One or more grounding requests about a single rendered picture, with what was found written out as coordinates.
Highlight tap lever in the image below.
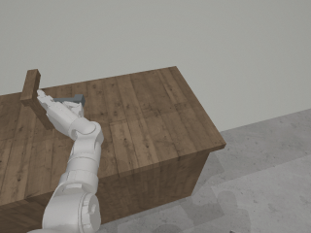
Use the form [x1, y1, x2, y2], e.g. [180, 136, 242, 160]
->
[53, 94, 86, 107]

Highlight left robot forearm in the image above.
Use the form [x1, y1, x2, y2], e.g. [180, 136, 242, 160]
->
[42, 117, 104, 228]

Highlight robot left hand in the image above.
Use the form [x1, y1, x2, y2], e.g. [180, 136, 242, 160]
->
[37, 89, 85, 137]

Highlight counter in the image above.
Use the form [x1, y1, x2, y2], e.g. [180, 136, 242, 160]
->
[0, 66, 226, 233]

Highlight robot left upper arm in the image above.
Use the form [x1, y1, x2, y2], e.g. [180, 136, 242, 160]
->
[27, 191, 101, 233]

